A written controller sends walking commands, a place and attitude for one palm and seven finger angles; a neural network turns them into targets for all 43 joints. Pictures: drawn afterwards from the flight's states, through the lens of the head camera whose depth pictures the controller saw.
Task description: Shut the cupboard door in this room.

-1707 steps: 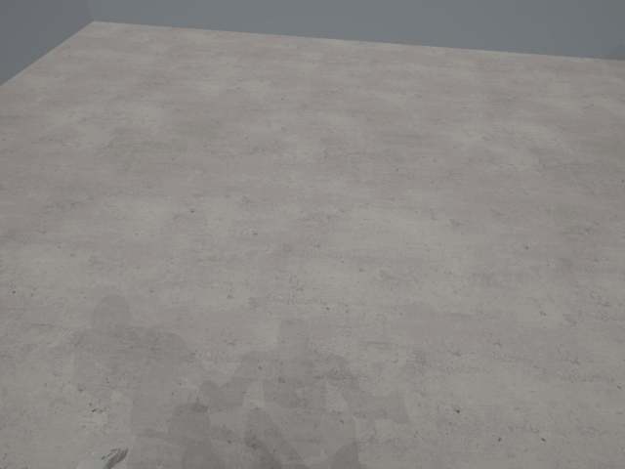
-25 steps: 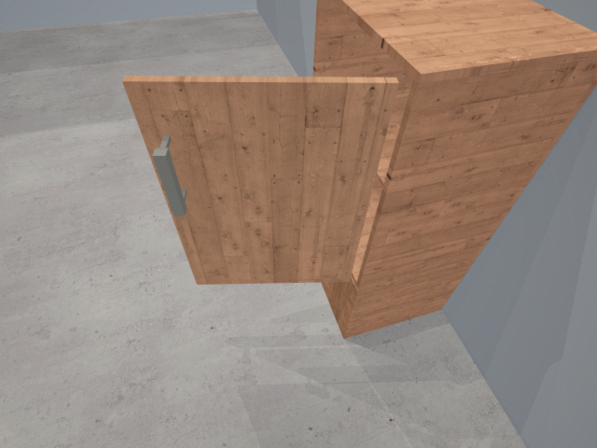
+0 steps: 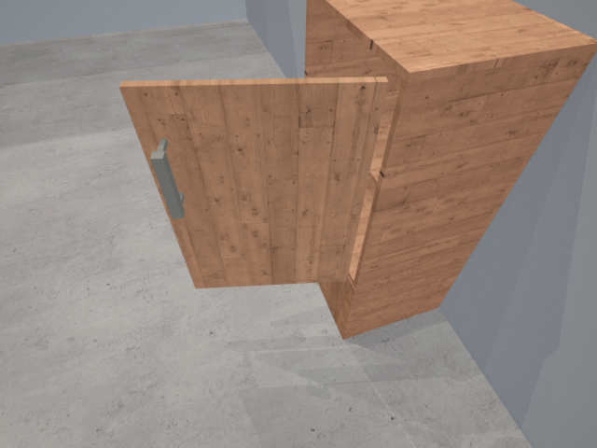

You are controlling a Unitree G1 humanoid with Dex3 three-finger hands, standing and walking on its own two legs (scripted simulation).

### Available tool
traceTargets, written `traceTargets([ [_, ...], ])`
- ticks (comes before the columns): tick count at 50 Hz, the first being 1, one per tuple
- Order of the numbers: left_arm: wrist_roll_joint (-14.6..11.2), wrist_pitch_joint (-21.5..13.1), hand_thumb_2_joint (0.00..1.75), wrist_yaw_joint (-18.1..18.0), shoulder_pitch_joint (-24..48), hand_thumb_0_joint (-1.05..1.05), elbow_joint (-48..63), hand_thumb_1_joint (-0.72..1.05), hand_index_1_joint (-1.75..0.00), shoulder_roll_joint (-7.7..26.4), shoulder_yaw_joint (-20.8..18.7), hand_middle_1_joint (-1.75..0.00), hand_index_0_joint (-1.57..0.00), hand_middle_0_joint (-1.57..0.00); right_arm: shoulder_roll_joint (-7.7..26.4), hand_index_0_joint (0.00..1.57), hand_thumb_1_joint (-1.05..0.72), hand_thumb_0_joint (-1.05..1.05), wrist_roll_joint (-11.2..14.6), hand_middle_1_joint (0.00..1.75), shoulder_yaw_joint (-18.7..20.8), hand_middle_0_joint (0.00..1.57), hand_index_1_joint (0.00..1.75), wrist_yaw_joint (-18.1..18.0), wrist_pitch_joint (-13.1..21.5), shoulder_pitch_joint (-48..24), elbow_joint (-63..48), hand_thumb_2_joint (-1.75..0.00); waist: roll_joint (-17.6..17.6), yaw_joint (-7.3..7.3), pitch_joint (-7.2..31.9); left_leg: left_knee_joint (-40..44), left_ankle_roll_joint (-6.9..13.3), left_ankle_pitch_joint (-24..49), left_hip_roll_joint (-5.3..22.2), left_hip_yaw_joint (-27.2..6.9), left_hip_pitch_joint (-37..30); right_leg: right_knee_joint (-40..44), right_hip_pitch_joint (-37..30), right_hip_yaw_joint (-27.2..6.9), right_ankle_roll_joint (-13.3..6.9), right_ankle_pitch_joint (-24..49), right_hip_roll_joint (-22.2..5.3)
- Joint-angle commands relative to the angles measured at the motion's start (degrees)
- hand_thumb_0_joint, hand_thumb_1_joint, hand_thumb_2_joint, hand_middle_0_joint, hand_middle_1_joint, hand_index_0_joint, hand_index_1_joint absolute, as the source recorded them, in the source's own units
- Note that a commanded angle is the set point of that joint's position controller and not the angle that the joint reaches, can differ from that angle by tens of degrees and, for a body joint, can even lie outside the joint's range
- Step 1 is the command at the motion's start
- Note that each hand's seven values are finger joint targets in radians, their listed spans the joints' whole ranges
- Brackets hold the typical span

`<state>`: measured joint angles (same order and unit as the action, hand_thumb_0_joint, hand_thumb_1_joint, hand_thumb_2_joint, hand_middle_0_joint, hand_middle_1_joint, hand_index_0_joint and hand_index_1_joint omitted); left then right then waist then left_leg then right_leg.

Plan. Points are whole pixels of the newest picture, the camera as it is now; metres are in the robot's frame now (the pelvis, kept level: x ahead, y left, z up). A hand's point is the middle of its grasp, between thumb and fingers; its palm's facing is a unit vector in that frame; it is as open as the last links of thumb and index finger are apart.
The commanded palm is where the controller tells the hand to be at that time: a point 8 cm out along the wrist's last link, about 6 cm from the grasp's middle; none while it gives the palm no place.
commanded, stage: look again from close up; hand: left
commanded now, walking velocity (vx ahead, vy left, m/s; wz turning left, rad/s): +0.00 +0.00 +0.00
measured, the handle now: (170, 179) +0.55 +0.26 +0.03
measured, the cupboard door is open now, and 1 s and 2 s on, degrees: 75 75 75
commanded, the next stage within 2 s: shuffle to correct the standing spot in 0.30 s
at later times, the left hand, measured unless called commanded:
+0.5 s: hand out of the picture -0.06 +0.15 -0.18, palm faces +0.03 -0.99 -0.16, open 7.4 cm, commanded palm none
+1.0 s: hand out of the picture +0.10 +0.18 -0.16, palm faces +0.06 -0.98 -0.19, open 7.3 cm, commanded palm none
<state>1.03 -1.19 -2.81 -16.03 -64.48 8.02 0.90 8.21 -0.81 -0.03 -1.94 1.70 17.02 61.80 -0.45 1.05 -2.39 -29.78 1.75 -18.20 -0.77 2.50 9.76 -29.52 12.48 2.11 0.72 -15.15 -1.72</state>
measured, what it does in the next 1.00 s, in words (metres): lifts its right foot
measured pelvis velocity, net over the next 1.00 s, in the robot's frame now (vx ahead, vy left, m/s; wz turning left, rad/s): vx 0.04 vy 0.00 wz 0.06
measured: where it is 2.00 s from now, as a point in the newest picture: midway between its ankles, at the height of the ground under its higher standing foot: outside the picture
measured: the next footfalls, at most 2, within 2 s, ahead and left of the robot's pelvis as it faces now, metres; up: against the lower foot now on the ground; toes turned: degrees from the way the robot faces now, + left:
right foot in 1.02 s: +0.15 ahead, -0.11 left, +0.00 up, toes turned -1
left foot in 1.34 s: +0.21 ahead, +0.14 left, +0.00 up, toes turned +5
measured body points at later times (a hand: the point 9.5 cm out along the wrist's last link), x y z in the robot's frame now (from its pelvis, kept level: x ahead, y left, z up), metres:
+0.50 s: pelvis -0.03 -0.01 +0.00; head -0.04 +0.00 +0.45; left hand -0.06 +0.21 -0.16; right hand -0.05 -0.22 -0.16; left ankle -0.02 +0.10 -0.73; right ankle +0.01 -0.13 -0.73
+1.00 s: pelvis +0.04 +0.00 +0.00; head +0.06 +0.00 +0.45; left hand +0.10 +0.23 -0.14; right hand -0.02 -0.20 -0.15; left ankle -0.02 +0.10 -0.74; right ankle +0.11 -0.11 -0.72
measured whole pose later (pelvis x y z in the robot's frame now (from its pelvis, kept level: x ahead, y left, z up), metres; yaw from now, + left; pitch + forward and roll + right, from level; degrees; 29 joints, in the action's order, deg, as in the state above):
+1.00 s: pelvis +0.04 +0.00 +0.00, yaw +3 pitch +0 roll +0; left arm 1.6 -1.7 0.2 -12.5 -56.7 9.7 -2.5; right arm 6.1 -1.6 -0.1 -0.9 3.5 25.0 63.1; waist 0.1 1.9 -1.9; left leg -24.2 2.4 -18.0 -1.8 1.1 5.9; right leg -33.4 21.0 4.8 -1.2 -15.1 -2.1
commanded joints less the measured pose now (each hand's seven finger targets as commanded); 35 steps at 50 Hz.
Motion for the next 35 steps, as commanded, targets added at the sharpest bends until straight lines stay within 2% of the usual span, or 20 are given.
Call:
traceTargets([
  [1, -0.2, -0.3, 0.90, 0.1, -4.2, 0.00, 2.2, 0.90, -0.30, 4.6, -0.9, -0.30, -0.20, -0.20, 5.2, 0.20, -0.90, 0.00, 0.1, 0.30, 0.5, 0.20, 0.30, -0.2, 0.2, 3.4, -2.4, -0.90, 1.7, -0.78, -2.4, 6.2, 0.1, 14.5, 6.6, -5.6, 5.1, 3.2, -0.8, -4.3, -3.1, 10.0, -4.4],
  [2, -0.2, -0.2, 0.90, 0.2, -4.0, 0.00, 2.3, 0.90, -0.30, 4.7, -0.8, -0.30, -0.20, -0.20, 5.4, 0.20, -0.90, 0.00, 0.2, 0.30, 0.5, 0.20, 0.30, -0.1, 0.0, 3.1, -2.6, -0.90, 1.7, -0.70, -4.1, 7.5, 0.1, 9.1, 6.3, -5.8, 6.3, 4.3, 0.5, -4.7, -3.0, 6.1, -4.2],
  [4, -0.2, 0.0, 0.90, 0.4, -4.0, 0.00, 2.8, 0.90, -0.30, 5.0, -0.8, -0.30, -0.20, -0.20, 5.5, 0.20, -0.90, 0.00, 0.1, 0.30, 0.5, 0.20, 0.30, 0.2, -0.2, 2.9, -2.8, -0.90, 1.0, -0.75, -6.9, 9.7, 0.1, 3.3, 5.9, -6.2, 8.2, 5.5, 2.3, -5.3, -3.0, 1.6, -3.8],
  [8, 0.1, 0.3, 0.90, 0.6, -4.9, 0.00, 3.7, 0.90, -0.30, 5.3, -1.0, -0.30, -0.20, -0.20, 6.2, 0.20, -0.90, 0.00, 0.0, 0.30, 0.7, 0.20, 0.30, 0.4, -0.1, 3.0, -3.0, -0.90, -1.1, -1.03, -6.6, 13.0, 0.5, -4.8, 6.1, -7.4, 10.3, 5.4, 1.1, -4.6, -2.7, 0.1, -3.3],
  [9, 0.1, 0.4, 0.90, 0.6, -5.2, 0.00, 4.0, 0.90, -0.30, 5.3, -1.1, -0.30, -0.20, -0.20, 6.5, 0.20, -0.90, 0.00, -0.1, 0.30, 0.7, 0.20, 0.30, 0.5, -0.2, 2.9, -3.2, -0.90, -0.5, -1.15, -6.3, 13.4, 0.6, -6.6, 6.1, -7.8, 11.0, 5.5, 0.7, -4.7, -2.6, -0.6, -3.1],
  [11, 0.1, 0.3, 0.90, 0.7, -5.6, 0.00, 4.1, 0.90, -0.30, 5.2, -1.2, -0.30, -0.20, -0.20, 6.6, 0.20, -0.90, 0.00, -0.1, 0.30, 0.8, 0.20, 0.30, 0.5, -0.1, 2.9, -3.3, -0.90, -0.3, -1.17, -4.7, 13.2, 0.7, -6.3, 6.0, -7.5, 10.1, 5.8, 0.3, -4.9, -2.6, -0.3, -3.2],
  [12, 0.1, 0.2, 0.90, 0.8, -5.8, 0.00, 4.3, 0.90, -0.30, 5.2, -1.2, -0.30, -0.20, -0.20, 6.5, 0.20, -0.90, 0.00, -0.1, 0.30, 0.8, 0.20, 0.30, 0.5, -0.1, 3.1, -3.3, -0.90, 1.0, -1.23, -3.8, 12.6, 0.7, -5.2, 5.8, -7.2, 9.4, 6.3, 0.1, -5.3, -2.6, -0.3, -3.4],
  [13, 0.1, 0.2, 0.90, 0.8, -5.6, 0.00, 4.3, 0.90, -0.30, 5.1, -1.2, -0.30, -0.20, -0.20, 6.4, 0.20, -0.90, 0.00, 0.0, 0.30, 0.7, 0.20, 0.30, 0.5, 0.0, 3.3, -3.0, -0.90, 0.0, -1.00, -3.9, 13.0, 0.7, -4.9, 5.9, -7.1, 9.1, 6.4, 0.3, -5.1, -2.6, 0.0, -3.4],
  [20, 0.0, -0.1, 0.90, 0.8, -6.7, 0.00, 4.2, 0.90, -0.30, 4.8, -1.3, -0.30, -0.20, -0.20, 5.5, 0.20, -0.90, 0.00, 0.0, 0.30, 0.5, 0.20, 0.30, 0.6, -0.2, 4.4, -1.7, -0.90, 1.8, -0.98, -3.8, 11.7, 0.5, -4.3, 5.3, -6.5, 8.7, 8.4, 1.6, -6.3, -2.6, -3.2, -4.0],
  [23, 0.4, 0.3, 0.90, 1.0, -8.0, 0.00, 4.4, 0.90, -0.30, 5.8, -2.1, -0.30, -0.20, -0.20, 5.9, 0.20, -0.90, 0.00, -0.4, 0.30, 0.8, 0.20, 0.30, 0.9, -1.0, 5.6, -1.3, -0.90, 2.4, -1.36, -3.6, 9.3, 1.1, -13.0, 4.1, -5.8, 11.1, 8.4, 1.7, -6.7, -3.1, -15.9, -4.3],
  [25, 0.5, 0.6, 0.90, 1.1, -8.4, 0.00, 4.9, 0.90, -0.30, 6.5, -2.8, -0.30, -0.20, -0.20, 5.5, 0.20, -0.90, 0.00, -0.7, 0.30, 0.9, 0.20, 0.30, 1.0, -1.4, 5.7, -1.7, -0.90, 3.4, -1.65, -5.1, 6.4, 1.2, -15.9, 2.6, -5.2, 14.2, 9.6, 3.2, -8.8, -4.0, -22.6, -5.6],
  [27, 0.2, 0.4, 0.90, 1.2, -9.6, 0.00, 5.0, 0.90, -0.30, 7.6, -3.6, -0.30, -0.20, -0.20, 4.3, 0.20, -0.90, 0.00, -0.7, 0.30, 0.9, 0.20, 0.30, 1.1, -1.5, 6.0, -2.3, -0.90, 8.2, -1.90, -5.5, -1.1, 0.8, -10.5, 0.2, -1.9, 15.9, 12.9, 2.7, -13.4, -6.0, -26.1, -9.1],
  [28, 0.2, 0.4, 0.90, 1.1, -10.3, 0.00, 5.0, 0.90, -0.30, 8.3, -4.1, -0.30, -0.20, -0.20, 3.8, 0.20, -0.90, 0.00, -0.6, 0.30, 1.0, 0.20, 0.30, 1.1, -1.5, 6.1, -2.5, -0.90, 10.4, -1.98, -4.9, -5.5, 0.8, -8.1, -0.5, -0.1, 15.8, 15.1, 2.2, -15.3, -7.1, -27.6, -11.3],
  [29, 0.1, 0.2, 0.90, 1.0, -10.3, 0.00, 5.3, 0.90, -0.30, 8.7, -4.6, -0.30, -0.20, -0.20, 3.3, 0.20, -0.90, 0.00, -0.6, 0.30, 1.1, 0.20, 0.30, 1.2, -1.3, 6.6, -2.5, -0.90, 11.4, -1.43, -3.3, -8.1, 0.9, -5.8, -0.3, 0.5, 14.1, 16.1, 2.8, -16.9, -8.1, -27.7, -13.3],
  [30, 0.2, 0.1, 0.90, 0.9, -8.9, 0.00, 5.9, 0.90, -0.30, 9.0, -4.8, -0.30, -0.20, -0.20, 2.9, 0.20, -0.90, 0.00, -0.6, 0.30, 1.0, 0.20, 0.30, 1.3, -0.9, 7.7, -2.5, -0.90, 10.3, -0.60, -2.7, -6.4, 1.1, -4.9, 0.2, 0.5, 11.2, 15.7, 5.0, -15.8, -8.5, -27.0, -14.0],
  [31, 0.2, 0.1, 0.90, 1.0, -7.4, 0.00, 6.5, 0.90, -0.30, 8.6, -4.8, -0.30, -0.20, -0.20, 2.3, 0.20, -0.90, 0.00, -0.5, 0.30, 0.9, 0.20, 0.30, 1.4, -0.7, 9.1, -2.0, -0.90, 8.0, 0.17, -2.7, -2.4, 1.2, -4.5, 0.2, 0.6, 6.7, 13.9, 8.2, -12.7, -7.9, -25.7, -12.7],
  [32, 0.2, 0.4, 0.90, 1.1, -5.3, 0.00, 7.1, 0.90, -0.30, 7.9, -4.6, -0.30, -0.20, -0.20, 2.3, 0.20, -0.90, 0.00, -0.4, 0.30, 0.8, 0.20, 0.30, 1.5, -0.4, 11.2, -1.2, -0.90, 4.3, 1.16, -3.4, 2.6, 1.2, -5.6, 0.4, -0.8, 2.5, 9.6, 12.4, -7.8, -6.7, -24.5, -10.0],
  [33, 0.3, 0.8, 0.90, 1.4, -4.0, 0.00, 8.2, 0.90, -0.30, 6.2, -4.3, -0.30, -0.20, -0.20, 4.1, 0.20, -0.90, 0.00, -0.7, 0.30, 1.4, 0.20, 0.30, 1.3, -0.4, 13.8, -0.4, -0.90, -3.9, 2.08, -4.5, 8.5, 2.2, -13.6, 3.7, -7.8, 1.8, 1.7, 16.4, -2.2, -4.8, -23.8, -5.3],
  [34, 0.4, 0.9, 0.90, 1.8, -1.6, 0.00, 9.8, 0.90, -0.30, 3.7, -3.8, -0.30, -0.20, -0.20, 7.9, 0.20, -0.90, 0.00, -1.1, 0.30, 2.3, 0.20, 0.30, 1.0, -0.1, 16.8, -0.1, -0.90, -16.6, 3.70, -7.3, 18.7, 5.7, -24.8, 12.7, -23.3, 2.2, -13.8, 22.6, 5.2, -2.5, -18.8, 0.9],
  [35, 1.0, 0.4, 0.90, 1.9, 1.3, 0.00, 11.4, 0.90, -0.30, 3.1, -3.7, -0.30, -0.20, -0.20, 8.9, 0.20, -0.90, 0.00, -0.9, 0.30, 2.6, 0.20, 0.30, 0.5, 0.3, 17.0, -0.2, -0.90, -17.2, 4.01, -11.1, 24.2, 10.4, -25.4, 18.1, -32.6, 2.8, -23.4, 27.5, 2.5, -2.7, -14.8, 0.5],
])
